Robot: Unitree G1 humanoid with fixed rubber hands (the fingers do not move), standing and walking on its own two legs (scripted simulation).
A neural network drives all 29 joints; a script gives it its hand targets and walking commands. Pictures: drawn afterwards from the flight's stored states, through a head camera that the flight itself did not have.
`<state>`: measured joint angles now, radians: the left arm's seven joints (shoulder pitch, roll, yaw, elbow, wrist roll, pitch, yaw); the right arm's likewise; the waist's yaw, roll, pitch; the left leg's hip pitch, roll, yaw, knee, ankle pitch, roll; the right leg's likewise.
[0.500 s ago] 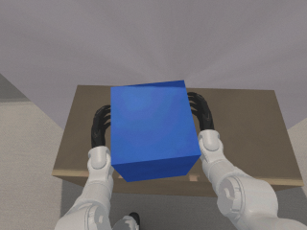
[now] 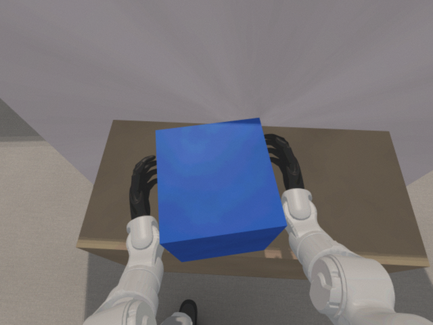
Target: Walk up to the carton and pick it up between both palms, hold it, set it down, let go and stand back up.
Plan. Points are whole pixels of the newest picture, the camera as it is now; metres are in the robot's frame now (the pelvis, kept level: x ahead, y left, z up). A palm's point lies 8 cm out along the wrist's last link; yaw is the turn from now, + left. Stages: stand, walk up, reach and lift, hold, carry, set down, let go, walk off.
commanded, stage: reach and lift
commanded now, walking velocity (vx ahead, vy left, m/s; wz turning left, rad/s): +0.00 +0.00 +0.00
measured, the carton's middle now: (216, 197) +0.36 +0.06 -0.09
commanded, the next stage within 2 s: none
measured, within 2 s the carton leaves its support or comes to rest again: leaves its support in 0.20 s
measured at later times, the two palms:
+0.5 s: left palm (137, 195) +0.31 +0.19 +0.01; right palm (299, 173) +0.38 -0.09 +0.03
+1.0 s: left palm (127, 167) +0.33 +0.19 +0.09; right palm (321, 158) +0.37 -0.10 +0.11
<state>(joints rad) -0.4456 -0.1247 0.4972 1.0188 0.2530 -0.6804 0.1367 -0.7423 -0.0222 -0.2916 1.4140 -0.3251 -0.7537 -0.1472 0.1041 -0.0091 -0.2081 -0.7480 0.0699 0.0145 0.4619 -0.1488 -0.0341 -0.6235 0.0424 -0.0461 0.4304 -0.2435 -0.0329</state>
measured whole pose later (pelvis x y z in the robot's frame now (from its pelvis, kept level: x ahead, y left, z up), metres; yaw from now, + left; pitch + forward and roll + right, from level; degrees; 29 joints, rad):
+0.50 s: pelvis -0.01 +0.00 +0.01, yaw +1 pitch +17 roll -1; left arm -0.44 -0.07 0.35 0.95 0.15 -0.48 0.14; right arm -0.66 -0.01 -0.12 1.22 -0.14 -0.52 -0.16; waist 0.07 -0.01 -0.18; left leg -0.55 0.06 0.01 0.37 -0.11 -0.03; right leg -0.42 0.04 -0.05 0.34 -0.21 -0.03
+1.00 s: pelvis +0.00 +0.00 +0.02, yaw +2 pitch +1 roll +0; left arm -0.36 -0.08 0.25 0.40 0.20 0.11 0.09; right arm -0.54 -0.01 0.00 0.76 0.08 -0.07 -0.17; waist 0.01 -0.08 -0.05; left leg -0.21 0.04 0.01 0.32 -0.13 -0.03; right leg -0.07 0.02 -0.05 0.27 -0.22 -0.02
